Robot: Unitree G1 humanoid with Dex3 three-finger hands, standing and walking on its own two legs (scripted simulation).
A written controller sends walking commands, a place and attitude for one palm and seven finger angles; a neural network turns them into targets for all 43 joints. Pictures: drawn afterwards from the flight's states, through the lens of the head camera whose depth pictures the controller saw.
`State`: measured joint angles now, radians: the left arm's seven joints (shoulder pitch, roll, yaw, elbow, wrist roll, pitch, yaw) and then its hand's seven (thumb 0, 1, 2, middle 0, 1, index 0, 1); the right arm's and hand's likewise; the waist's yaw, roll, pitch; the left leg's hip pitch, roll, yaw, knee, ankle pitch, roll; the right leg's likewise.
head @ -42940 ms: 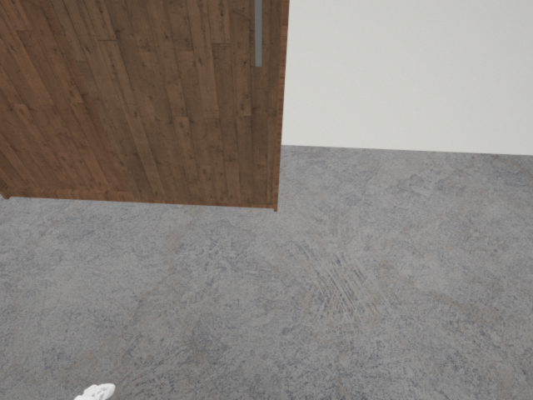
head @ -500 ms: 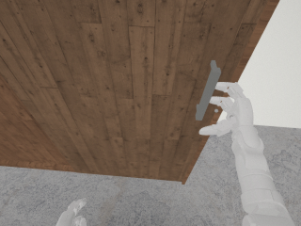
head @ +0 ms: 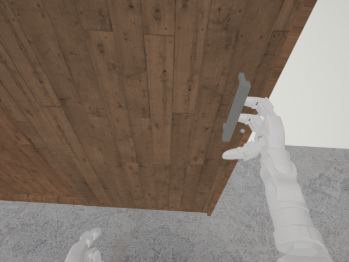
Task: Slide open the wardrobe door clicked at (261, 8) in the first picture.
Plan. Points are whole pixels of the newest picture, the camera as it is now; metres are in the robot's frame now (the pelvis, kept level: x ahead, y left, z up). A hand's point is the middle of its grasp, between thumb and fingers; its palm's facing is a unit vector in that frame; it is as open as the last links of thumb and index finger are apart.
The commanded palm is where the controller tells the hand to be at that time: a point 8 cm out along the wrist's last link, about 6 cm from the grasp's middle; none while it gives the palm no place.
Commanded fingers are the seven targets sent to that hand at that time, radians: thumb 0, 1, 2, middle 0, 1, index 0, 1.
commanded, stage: loosen the grip on the handle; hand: right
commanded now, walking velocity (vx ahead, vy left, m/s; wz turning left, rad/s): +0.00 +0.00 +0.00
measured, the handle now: (233, 109) +0.46 -0.12 +0.11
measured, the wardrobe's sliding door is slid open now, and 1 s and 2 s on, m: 0.00 0.00 0.00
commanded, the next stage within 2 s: slip the hand off the handle in 0.64 s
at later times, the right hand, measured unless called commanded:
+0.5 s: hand (233, 131) +0.41 -0.11 +0.09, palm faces +0.03 +1.00 -0.03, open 14.5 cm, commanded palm +0.37 -0.16 +0.09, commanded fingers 0.00 0.55 -0.20 0.26 1.16 0.26 1.16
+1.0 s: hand (243, 136) +0.39 -0.14 +0.08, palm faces +0.07 +1.00 -0.04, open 14.7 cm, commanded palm +0.37 -0.19 +0.09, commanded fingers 0.00 0.55 -0.20 0.25 1.15 0.25 1.15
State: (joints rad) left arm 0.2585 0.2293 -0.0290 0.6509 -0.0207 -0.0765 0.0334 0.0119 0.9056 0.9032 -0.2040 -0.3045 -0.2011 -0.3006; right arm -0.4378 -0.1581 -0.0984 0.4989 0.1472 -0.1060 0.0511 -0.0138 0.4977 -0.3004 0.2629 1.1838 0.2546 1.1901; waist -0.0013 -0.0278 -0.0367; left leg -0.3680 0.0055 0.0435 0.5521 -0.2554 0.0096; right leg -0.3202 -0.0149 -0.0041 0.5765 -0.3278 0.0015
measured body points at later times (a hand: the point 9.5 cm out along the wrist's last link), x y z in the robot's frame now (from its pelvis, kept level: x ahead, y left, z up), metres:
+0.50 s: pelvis +0.00 +0.01 -0.01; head +0.03 +0.00 +0.44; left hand +0.08 +0.28 -0.11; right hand +0.40 -0.17 +0.09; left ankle +0.02 +0.12 -0.73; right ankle -0.02 -0.12 -0.73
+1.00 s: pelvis -0.01 +0.00 -0.01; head +0.03 +0.00 +0.44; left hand +0.09 +0.26 -0.12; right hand +0.39 -0.19 +0.09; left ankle +0.02 +0.12 -0.73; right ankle -0.02 -0.12 -0.73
